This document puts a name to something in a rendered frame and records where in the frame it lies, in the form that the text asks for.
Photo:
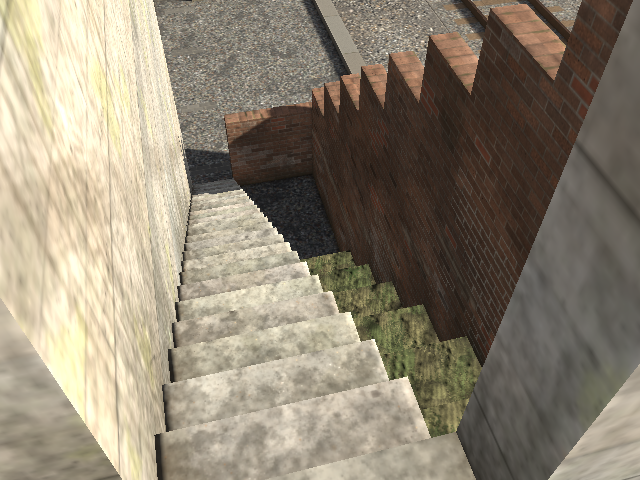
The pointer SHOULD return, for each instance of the stairs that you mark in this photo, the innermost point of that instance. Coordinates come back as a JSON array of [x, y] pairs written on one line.
[[267, 377]]

